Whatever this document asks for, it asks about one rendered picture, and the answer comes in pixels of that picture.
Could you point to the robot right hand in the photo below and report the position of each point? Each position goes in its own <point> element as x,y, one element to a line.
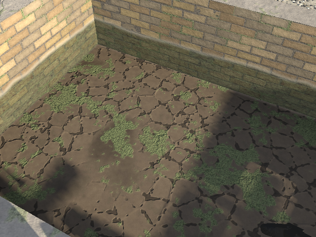
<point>282,230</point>

